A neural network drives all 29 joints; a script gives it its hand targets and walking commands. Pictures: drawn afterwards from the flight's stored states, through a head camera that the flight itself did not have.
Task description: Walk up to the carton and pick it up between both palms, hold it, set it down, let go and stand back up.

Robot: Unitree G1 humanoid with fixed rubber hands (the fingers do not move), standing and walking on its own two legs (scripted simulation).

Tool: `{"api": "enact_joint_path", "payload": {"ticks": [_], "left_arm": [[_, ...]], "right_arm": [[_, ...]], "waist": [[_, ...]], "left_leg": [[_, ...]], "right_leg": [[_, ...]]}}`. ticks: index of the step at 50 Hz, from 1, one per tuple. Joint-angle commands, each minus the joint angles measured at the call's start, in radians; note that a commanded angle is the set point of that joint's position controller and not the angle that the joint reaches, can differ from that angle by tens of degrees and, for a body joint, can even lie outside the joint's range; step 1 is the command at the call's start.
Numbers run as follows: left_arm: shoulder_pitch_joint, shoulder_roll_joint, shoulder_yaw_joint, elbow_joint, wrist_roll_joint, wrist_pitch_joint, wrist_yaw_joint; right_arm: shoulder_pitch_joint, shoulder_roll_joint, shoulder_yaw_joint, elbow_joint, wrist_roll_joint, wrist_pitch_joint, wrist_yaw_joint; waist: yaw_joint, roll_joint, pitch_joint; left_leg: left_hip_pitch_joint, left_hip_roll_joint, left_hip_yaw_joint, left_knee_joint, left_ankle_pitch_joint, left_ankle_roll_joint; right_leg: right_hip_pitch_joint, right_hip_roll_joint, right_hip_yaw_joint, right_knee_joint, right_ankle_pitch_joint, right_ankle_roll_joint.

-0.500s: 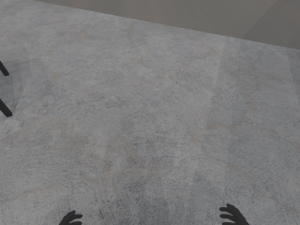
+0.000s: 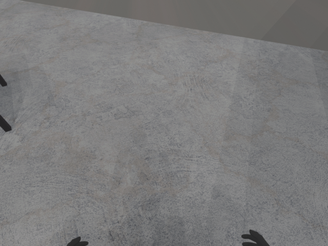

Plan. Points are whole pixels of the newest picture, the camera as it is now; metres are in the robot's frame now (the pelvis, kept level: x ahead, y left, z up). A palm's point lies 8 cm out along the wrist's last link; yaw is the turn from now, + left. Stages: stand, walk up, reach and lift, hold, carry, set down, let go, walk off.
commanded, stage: stand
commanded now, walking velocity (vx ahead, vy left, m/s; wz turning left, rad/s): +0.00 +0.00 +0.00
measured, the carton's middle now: out of the picture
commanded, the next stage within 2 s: walk up in 1.14 s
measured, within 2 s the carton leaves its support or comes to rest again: neither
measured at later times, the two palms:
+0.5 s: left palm out of the picture +0.10 +0.25 -0.10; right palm out of the picture +0.09 -0.25 -0.10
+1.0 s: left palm out of the picture +0.08 +0.25 -0.10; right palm out of the picture +0.06 -0.25 -0.10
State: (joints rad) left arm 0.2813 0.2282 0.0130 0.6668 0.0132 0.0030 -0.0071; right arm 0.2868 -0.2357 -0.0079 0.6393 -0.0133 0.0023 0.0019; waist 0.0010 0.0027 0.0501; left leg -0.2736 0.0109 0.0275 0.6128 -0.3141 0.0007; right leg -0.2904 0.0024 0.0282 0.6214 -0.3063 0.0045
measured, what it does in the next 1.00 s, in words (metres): stands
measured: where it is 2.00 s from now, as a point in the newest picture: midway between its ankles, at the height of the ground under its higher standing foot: outside the picture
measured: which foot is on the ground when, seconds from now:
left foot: down 0.00-1.00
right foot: down 0.00-1.00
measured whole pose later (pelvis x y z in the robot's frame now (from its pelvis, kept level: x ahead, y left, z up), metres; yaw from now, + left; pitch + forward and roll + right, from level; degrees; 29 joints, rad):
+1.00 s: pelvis +0.00 +0.00 +0.00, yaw -2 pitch -2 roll +0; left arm 0.32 0.24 0.01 0.71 0.01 0.00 0.00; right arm 0.32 -0.25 0.00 0.71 -0.01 0.00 0.00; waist 0.00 0.00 0.04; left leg -0.25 0.02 0.05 0.57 -0.29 0.00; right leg -0.28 0.01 0.05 0.58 -0.27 0.01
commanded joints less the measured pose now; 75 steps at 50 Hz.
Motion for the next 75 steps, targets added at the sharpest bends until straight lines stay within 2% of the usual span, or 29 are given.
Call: {"api": "enact_joint_path", "payload": {"ticks": [1, 4, 6, 7, 10, 11, 15, 22, 24, 29, 31, 34, 36, 37, 41, 44, 48, 52, 54, 57, 60, 66, 67, 68, 69, 70, 72, 73, 75], "left_arm": [[-0.005, 0.139, 0.043, -0.095, -0.001, -0.024, 0.007], [-0.006, 0.143, 0.044, -0.096, -0.001, -0.025, 0.008], [-0.012, 0.137, 0.042, -0.098, -0.003, -0.028, 0.008], [-0.002, 0.128, 0.039, -0.094, -0.003, -0.029, 0.008], [-0.016, 0.145, 0.041, -0.105, -0.003, -0.029, 0.010], [-0.012, 0.142, 0.040, -0.102, -0.001, -0.027, 0.009], [-0.009, 0.142, 0.042, -0.099, -0.003, -0.023, 0.009], [-0.003, 0.139, 0.038, -0.096, -0.002, -0.022, 0.010], [-0.011, 0.144, 0.041, -0.092, -0.003, -0.022, 0.011], [-0.004, 0.142, 0.039, -0.080, -0.003, -0.023, 0.010], [-0.007, 0.144, 0.038, -0.079, -0.002, -0.022, 0.010], [0.019, 0.139, 0.038, -0.074, -0.003, -0.021, 0.010], [0.019, 0.145, 0.036, -0.071, -0.004, -0.021, 0.011], [0.016, 0.142, 0.037, -0.074, -0.003, -0.021, 0.010], [0.026, 0.146, 0.039, -0.062, -0.003, -0.028, 0.009], [0.025, 0.144, 0.038, -0.062, -0.002, -0.027, 0.010], [0.033, 0.140, 0.039, -0.047, -0.002, -0.025, 0.011], [0.044, 0.143, 0.037, -0.045, -0.001, -0.022, 0.015], [0.041, 0.146, 0.036, -0.044, -0.001, -0.022, 0.015], [0.053, 0.140, 0.035, -0.036, -0.006, -0.020, 0.016], [0.054, 0.142, 0.035, -0.034, -0.004, -0.022, 0.018], [0.043, 0.137, 0.037, -0.027, -0.004, -0.021, 0.017], [0.119, 0.231, 0.113, -0.008, 0.048, -0.035, 0.032], [0.196, 0.305, 0.139, 0.011, 0.067, -0.041, 0.046], [0.215, 0.323, 0.144, 0.012, 0.086, -0.043, 0.062], [0.198, 0.304, 0.132, 0.007, 0.090, -0.048, 0.076], [0.143, 0.259, 0.106, 0.006, 0.085, -0.075, 0.084], [0.104, 0.246, 0.099, 0.007, 0.082, -0.085, 0.084], [0.037, 0.241, 0.101, -0.005, 0.075, -0.092, 0.078]], "right_arm": [[0.007, -0.126, -0.041, -0.089, 0.000, -0.030, -0.007], [-0.003, -0.128, -0.041, -0.090, 0.003, -0.028, -0.006], [-0.006, -0.129, -0.043, -0.090, 0.002, -0.030, -0.007], [-0.009, -0.128, -0.043, -0.085, 0.002, -0.031, -0.007], [0.000, -0.132, -0.043, -0.083, 0.004, -0.032, -0.007], [0.009, -0.136, -0.044, -0.083, 0.002, -0.031, -0.007], [0.007, -0.128, -0.041, -0.077, 0.006, -0.026, -0.006], [-0.003, -0.132, -0.041, -0.068, 0.002, -0.026, -0.007], [0.000, -0.139, -0.039, -0.065, 0.006, -0.028, -0.007], [0.004, -0.133, -0.040, -0.054, 0.004, -0.024, -0.005], [0.015, -0.137, -0.037, -0.049, 0.003, -0.025, -0.006], [0.007, -0.145, -0.040, -0.051, 0.004, -0.026, -0.008], [0.014, -0.144, -0.039, -0.045, 0.006, -0.024, -0.006], [0.018, -0.146, -0.040, -0.043, 0.007, -0.025, -0.006], [0.024, -0.140, -0.041, -0.033, 0.004, -0.030, -0.007], [0.020, -0.143, -0.036, -0.024, 0.005, -0.032, -0.009], [0.033, -0.140, -0.039, -0.020, 0.006, -0.028, -0.008], [0.036, -0.143, -0.038, -0.012, 0.005, -0.025, -0.012], [0.045, -0.142, -0.035, -0.008, 0.007, -0.023, -0.011], [0.045, -0.141, -0.035, 0.002, 0.004, -0.021, -0.012], [0.044, -0.153, -0.039, 0.000, 0.006, -0.023, -0.013], [0.047, -0.144, -0.036, 0.008, 0.008, -0.020, -0.012], [0.020, -0.201, -0.057, -0.039, -0.037, -0.001, 0.032], [-0.020, -0.163, -0.053, -0.073, -0.049, 0.014, 0.055], [-0.060, -0.135, -0.052, -0.106, -0.075, 0.034, 0.065], [-0.071, -0.156, -0.060, -0.118, -0.094, 0.049, 0.073], [-0.074, -0.169, -0.075, -0.127, -0.090, 0.051, 0.085], [-0.026, -0.165, -0.078, -0.114, -0.080, 0.048, 0.092], [0.014, -0.149, -0.077, -0.089, -0.060, 0.049, 0.110]], "waist": [[-0.002, -0.022, -0.070], [0.000, 0.004, -0.057], [0.000, -0.021, -0.055], [0.006, 0.015, -0.056], [-0.003, -0.023, -0.061], [-0.007, 0.005, -0.066], [-0.007, -0.020, -0.063], [0.002, 0.027, -0.073], [0.001, -0.013, -0.067], [-0.004, -0.035, -0.033], [-0.010, -0.003, -0.019], [0.001, 0.001, -0.004], [-0.002, -0.032, 0.003], [-0.002, -0.006, 0.007], [-0.003, -0.038, -0.046], [0.002, 0.021, -0.057], [-0.001, -0.022, -0.036], [-0.002, 0.003, -0.029], [-0.005, -0.015, -0.014], [0.000, 0.022, -0.017], [-0.002, -0.035, -0.042], [-0.005, 0.004, -0.028], [0.030, 0.017, -0.048], [0.078, -0.091, -0.029], [0.103, -0.127, 0.021], [0.092, -0.064, 0.051], [0.071, -0.002, 0.078], [0.043, -0.041, 0.050], [0.023, -0.095, 0.022]], "left_leg": [[0.013, 0.081, -0.109, -0.124, 0.103, 0.040], [0.005, 0.078, -0.109, -0.127, 0.074, 0.038], [0.019, 0.081, -0.102, -0.123, 0.119, 0.038], [0.025, 0.083, -0.107, -0.121, 0.140, 0.040], [0.021, 0.078, -0.100, -0.116, 0.166, 0.033], [0.025, 0.079, -0.097, -0.114, 0.177, 0.035], [0.019, 0.084, -0.100, -0.126, 0.130, 0.038], [0.028, 0.091, -0.104, -0.145, 0.132, 0.042], [0.015, 0.093, -0.112, -0.148, 0.122, 0.041], [0.025, 0.082, -0.091, -0.143, 0.057, 0.037], [0.011, 0.084, -0.098, -0.163, 0.052, 0.037], [-0.001, 0.086, -0.104, -0.180, 0.028, 0.039], [-0.014, 0.083, -0.101, -0.183, -0.014, 0.034], [-0.019, 0.083, -0.102, -0.187, -0.020, 0.033], [0.038, 0.085, -0.094, -0.173, 0.016, 0.037], [0.025, 0.088, -0.099, -0.171, 0.043, 0.041], [0.017, 0.093, -0.105, -0.180, 0.031, 0.042], [0.025, 0.089, -0.097, -0.170, 0.070, 0.039], [0.025, 0.085, -0.092, -0.172, 0.079, 0.036], [0.026, 0.089, -0.094, -0.188, 0.064, 0.040], [0.047, 0.095, -0.098, -0.180, 0.086, 0.039], [0.033, 0.089, -0.086, -0.186, 0.064, 0.041], [-0.226, 0.037, -0.137, -0.024, -0.126, 0.081], [-0.442, -0.011, -0.048, 0.173, -0.213, 0.045], [-0.552, 0.045, -0.076, 0.408, -0.209, 0.021], [-0.571, 0.095, -0.133, 0.496, -0.167, 0.007], [-0.539, 0.115, -0.171, 0.514, -0.086, -0.008], [-0.531, 0.125, -0.171, 0.514, -0.063, -0.022], [-0.495, 0.121, -0.144, 0.494, -0.026, -0.041]], "right_leg": [[0.015, -0.079, 0.099, -0.113, 0.111, -0.040], [-0.006, -0.074, 0.100, -0.127, 0.078, -0.040], [0.001, -0.073, 0.101, -0.116, 0.132, -0.038], [0.010, -0.073, 0.103, -0.114, 0.159, -0.038], [0.020, -0.075, 0.097, -0.111, 0.187, -0.037], [0.023, -0.077, 0.095, -0.110, 0.194, -0.037], [0.016, -0.073, 0.095, -0.119, 0.145, -0.039], [0.023, -0.067, 0.096, -0.111, 0.142, -0.034], [0.032, -0.066, 0.093, -0.119, 0.125, -0.034], [-0.023, -0.067, 0.110, -0.156, 0.073, -0.033], [-0.004, -0.070, 0.116, -0.153, 0.081, -0.038], [-0.018, -0.064, 0.114, -0.154, 0.069, -0.034], [-0.027, -0.066, 0.122, -0.171, 0.024, -0.036], [-0.020, -0.063, 0.119, -0.172, 0.022, -0.037], [-0.012, -0.065, 0.122, -0.166, 0.045, -0.033], [0.004, -0.065, 0.126, -0.159, 0.071, -0.036], [0.001, -0.064, 0.122, -0.157, 0.071, -0.035], [-0.008, -0.068, 0.124, -0.155, 0.113, -0.038], [-0.019, -0.064, 0.127, -0.156, 0.122, -0.035], [-0.011, -0.063, 0.122, -0.160, 0.095, -0.033], [-0.007, -0.054, 0.111, -0.152, 0.113, -0.027], [0.005, -0.062, 0.131, -0.158, 0.115, -0.033], [0.206, -0.162, 0.204, -0.149, -0.191, -0.126], [0.316, -0.331, 0.427, -0.296, -0.425, -0.226], [0.279, -0.510, 0.552, -0.392, -0.446, -0.316], [0.203, -0.555, 0.573, -0.405, -0.424, -0.341], [0.125, -0.492, 0.467, -0.405, -0.356, -0.294], [0.159, -0.459, 0.386, -0.392, -0.299, -0.267], [0.174, -0.399, 0.220, -0.388, -0.237, -0.229]]}}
